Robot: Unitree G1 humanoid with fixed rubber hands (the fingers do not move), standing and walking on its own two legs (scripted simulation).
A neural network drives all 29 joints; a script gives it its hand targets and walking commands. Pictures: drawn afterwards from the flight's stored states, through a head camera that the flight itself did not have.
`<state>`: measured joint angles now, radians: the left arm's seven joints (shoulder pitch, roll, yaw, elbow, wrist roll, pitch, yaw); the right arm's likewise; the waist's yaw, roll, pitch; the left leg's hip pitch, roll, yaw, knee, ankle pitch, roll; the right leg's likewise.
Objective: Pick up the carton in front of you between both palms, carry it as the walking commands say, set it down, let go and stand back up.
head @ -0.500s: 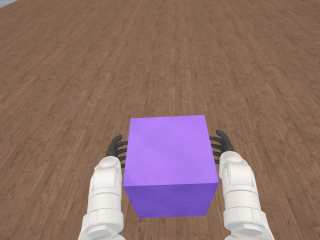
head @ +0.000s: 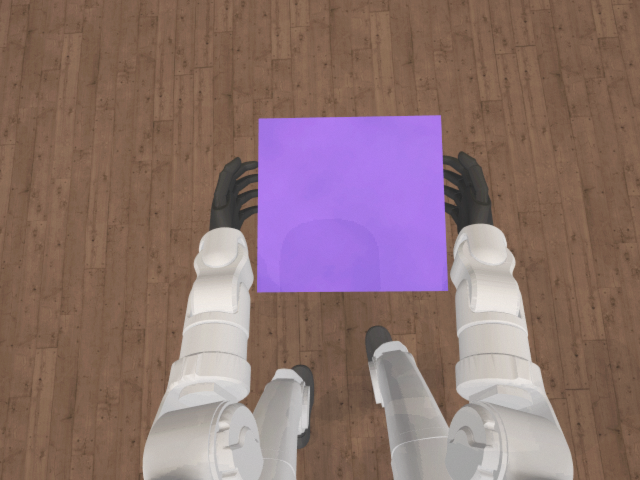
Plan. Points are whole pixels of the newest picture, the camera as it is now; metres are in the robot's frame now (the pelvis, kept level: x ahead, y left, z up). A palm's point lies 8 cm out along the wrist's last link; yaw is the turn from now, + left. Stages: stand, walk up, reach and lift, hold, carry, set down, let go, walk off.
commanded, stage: set down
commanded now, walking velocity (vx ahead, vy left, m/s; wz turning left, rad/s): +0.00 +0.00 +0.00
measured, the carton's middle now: (346, 219) +0.41 -0.05 -0.17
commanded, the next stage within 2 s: none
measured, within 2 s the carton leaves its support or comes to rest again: neither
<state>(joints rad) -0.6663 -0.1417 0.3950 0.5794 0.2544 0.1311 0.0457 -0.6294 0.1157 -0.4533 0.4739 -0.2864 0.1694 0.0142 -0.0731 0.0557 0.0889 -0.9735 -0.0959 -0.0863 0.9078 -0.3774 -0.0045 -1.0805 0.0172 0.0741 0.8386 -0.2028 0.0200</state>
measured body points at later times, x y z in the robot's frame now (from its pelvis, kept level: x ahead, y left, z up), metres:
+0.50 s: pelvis -0.02 +0.00 -0.12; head +0.26 -0.04 +0.23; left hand +0.48 +0.07 -0.22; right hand +0.43 -0.23 -0.22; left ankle +0.02 +0.12 -0.68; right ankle +0.09 -0.12 -0.68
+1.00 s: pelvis -0.05 +0.00 -0.23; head +0.30 -0.05 +0.05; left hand +0.53 +0.04 -0.36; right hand +0.45 -0.26 -0.37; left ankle +0.02 +0.12 -0.68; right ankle +0.09 -0.13 -0.68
